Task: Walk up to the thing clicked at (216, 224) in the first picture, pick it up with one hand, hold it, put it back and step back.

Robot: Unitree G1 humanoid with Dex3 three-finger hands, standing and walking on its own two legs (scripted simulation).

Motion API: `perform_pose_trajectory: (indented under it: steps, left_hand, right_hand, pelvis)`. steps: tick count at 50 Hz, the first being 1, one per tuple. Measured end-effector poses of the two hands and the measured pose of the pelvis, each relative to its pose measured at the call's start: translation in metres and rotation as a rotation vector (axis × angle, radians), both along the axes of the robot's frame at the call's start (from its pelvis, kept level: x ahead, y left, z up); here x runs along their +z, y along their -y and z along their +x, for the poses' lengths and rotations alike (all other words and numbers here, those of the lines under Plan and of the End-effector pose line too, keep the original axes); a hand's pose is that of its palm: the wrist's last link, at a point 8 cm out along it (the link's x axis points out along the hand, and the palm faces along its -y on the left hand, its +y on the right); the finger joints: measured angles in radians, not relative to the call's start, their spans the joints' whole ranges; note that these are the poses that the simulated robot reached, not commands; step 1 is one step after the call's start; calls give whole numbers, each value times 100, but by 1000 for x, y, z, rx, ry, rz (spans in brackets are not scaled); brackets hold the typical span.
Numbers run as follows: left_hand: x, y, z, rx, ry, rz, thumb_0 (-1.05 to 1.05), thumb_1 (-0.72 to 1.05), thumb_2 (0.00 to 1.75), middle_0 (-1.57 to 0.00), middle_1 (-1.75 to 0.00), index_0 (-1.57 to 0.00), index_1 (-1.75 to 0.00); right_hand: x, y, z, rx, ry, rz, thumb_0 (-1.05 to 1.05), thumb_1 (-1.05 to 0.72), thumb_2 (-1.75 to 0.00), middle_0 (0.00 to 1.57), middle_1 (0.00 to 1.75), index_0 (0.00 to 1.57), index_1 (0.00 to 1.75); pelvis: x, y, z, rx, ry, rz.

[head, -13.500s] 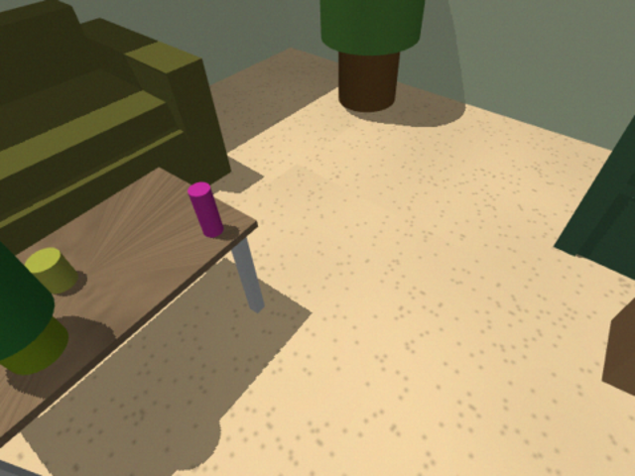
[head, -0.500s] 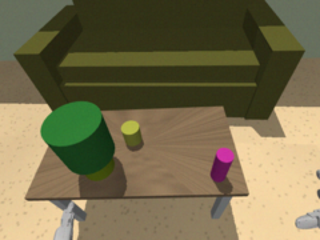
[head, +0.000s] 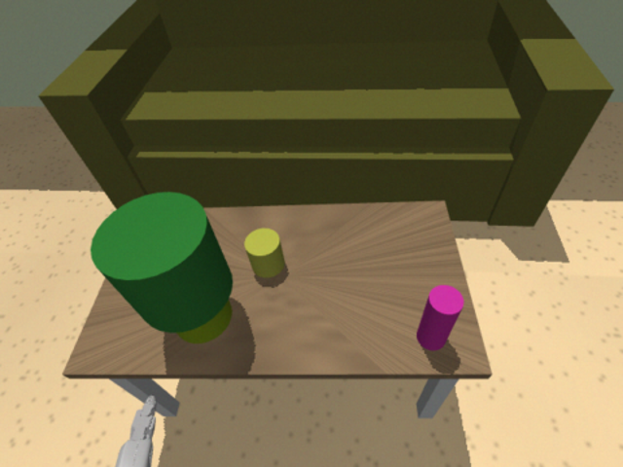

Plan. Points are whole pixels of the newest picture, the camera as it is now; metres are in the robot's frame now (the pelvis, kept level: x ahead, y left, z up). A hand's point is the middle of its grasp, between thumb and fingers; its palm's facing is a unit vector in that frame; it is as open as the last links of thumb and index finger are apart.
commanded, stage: go down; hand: right
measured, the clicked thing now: (438, 319) +0.43 -0.18 -0.20
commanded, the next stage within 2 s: approach in 0.80 s
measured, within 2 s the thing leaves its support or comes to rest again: neither
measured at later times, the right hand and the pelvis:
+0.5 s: hand out of the picture +0.33 -0.36 +0.06, palm faces +0.21 +0.97 -0.11, open 17.7 cm; pelvis +0.00 +0.00 +0.00, yaw +0 degrees
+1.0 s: hand out of the picture +0.36 -0.38 +0.07, palm faces +0.20 +0.98 -0.08, open 17.6 cm; pelvis +0.00 +0.00 +0.00, yaw +0 degrees
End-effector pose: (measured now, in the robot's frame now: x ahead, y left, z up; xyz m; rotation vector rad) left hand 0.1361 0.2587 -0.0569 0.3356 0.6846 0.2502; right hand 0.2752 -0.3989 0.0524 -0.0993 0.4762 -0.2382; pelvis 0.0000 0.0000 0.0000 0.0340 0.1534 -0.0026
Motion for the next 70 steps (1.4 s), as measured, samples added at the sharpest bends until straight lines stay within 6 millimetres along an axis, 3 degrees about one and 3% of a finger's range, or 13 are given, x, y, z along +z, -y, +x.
perform_pose_trajectory:
  steps: [31, 50, 58, 64, 70]
  left_hand:
    - [4, -4, 2, -1, -20, 17, -1, -53, 6, -6, -5, -6, -6]
    - [4, -2, -4, 12, -33, 31, -1, -54, 6, -5, -5, -5, -5]
    - [2, 11, 2, -30, 4, 23, -1, -55, 6, -5, -4, -4, -5]
    - [1, 17, 3, -68, 66, 53, -1, -55, 6, -5, -4, -4, -5]
    - [0, 4, -13, -67, 85, 150, -1, -54, 6, -5, -4, -5, -5]
  right_hand:
    - [24, 16, 29, 11, 131, 19, -1, 60, -4, 5, 5, 5, 5]
    - [31, 25, 50, 25, 189, 35, -1, 58, -5, 5, 5, 5, 5]
    - [-5, 12, 55, 41, 285, 91, -1, 60, -5, 5, 5, 5, 5]
    - [-61, -13, 59, 59, 368, 126, -1, 60, -4, 5, 5, 6, 5]
    - [-119, -37, 68, 65, 396, 143, -1, 61, -3, 5, 5, 6, 5]
  pelvis:
    - [4, -6, 1, 1, -25, 1]
    - [1, 1, -1, 6, -55, 9]
    - [-11, 5, -4, 8, -100, 9]
    - [-34, 7, -14, 16, -157, 13]
    - [-62, 8, -28, 24, -209, 24]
